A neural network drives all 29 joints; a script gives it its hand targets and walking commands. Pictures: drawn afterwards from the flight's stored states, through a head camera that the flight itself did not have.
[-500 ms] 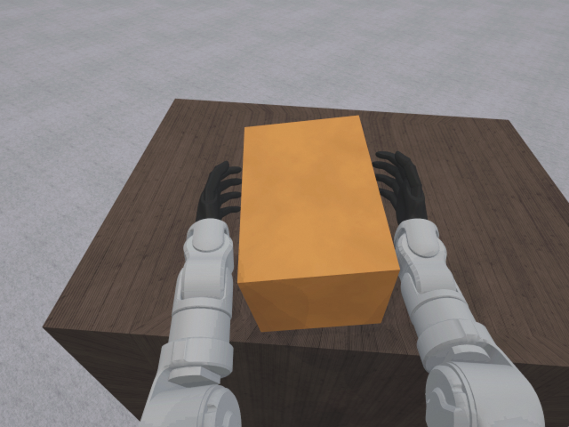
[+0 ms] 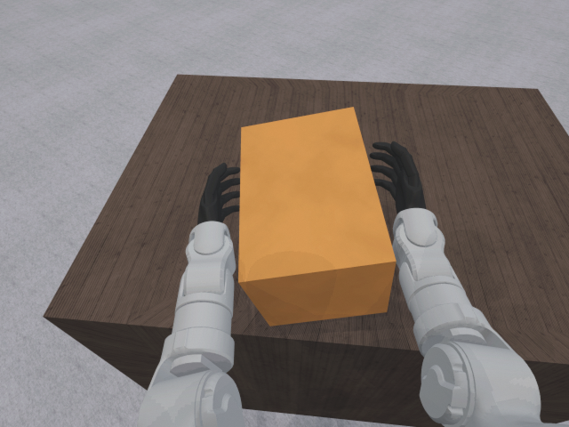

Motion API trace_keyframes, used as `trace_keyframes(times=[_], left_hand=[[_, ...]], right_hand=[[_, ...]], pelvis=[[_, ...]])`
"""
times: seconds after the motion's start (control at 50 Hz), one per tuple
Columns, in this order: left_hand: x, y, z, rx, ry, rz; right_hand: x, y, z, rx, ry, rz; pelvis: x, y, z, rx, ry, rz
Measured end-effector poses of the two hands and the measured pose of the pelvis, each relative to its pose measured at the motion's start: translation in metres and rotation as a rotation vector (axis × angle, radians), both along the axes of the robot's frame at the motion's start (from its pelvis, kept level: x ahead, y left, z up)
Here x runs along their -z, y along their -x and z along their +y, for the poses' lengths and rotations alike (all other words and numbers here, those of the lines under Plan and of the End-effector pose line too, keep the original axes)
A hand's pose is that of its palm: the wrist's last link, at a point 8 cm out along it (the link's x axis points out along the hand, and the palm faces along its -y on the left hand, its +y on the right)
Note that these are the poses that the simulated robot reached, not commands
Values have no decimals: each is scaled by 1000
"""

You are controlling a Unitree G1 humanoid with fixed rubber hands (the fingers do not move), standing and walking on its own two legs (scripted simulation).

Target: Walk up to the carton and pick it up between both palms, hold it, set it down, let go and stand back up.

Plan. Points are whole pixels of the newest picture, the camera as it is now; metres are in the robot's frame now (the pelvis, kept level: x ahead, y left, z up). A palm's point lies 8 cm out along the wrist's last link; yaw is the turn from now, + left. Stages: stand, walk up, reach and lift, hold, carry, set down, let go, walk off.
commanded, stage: set down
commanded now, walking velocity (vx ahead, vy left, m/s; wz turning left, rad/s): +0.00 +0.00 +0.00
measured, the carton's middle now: (311, 216) +0.42 +0.01 +0.04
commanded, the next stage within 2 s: none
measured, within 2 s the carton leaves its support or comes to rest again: neither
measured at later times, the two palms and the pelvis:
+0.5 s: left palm (215, 221) +0.39 +0.16 +0.06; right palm (401, 199) +0.42 -0.11 +0.08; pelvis +0.01 +0.01 +0.00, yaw -2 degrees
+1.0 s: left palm (221, 228) +0.38 +0.15 +0.05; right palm (405, 205) +0.42 -0.12 +0.08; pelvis +0.00 +0.00 +0.00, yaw -2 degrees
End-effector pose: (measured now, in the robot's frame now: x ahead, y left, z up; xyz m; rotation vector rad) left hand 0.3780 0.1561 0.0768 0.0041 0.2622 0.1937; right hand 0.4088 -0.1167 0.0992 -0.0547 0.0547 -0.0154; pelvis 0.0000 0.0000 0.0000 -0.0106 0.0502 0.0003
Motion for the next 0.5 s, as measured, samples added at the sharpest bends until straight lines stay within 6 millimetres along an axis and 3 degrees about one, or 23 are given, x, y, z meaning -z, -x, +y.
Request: trace_keyframes(times=[0.5], left_hand=[[15, -7, 2, -32, 16, 31]], right_hand=[[14, -13, 2, -27, -6, 73]], pelvis=[[1, -5, 5, 27, 3, 55]])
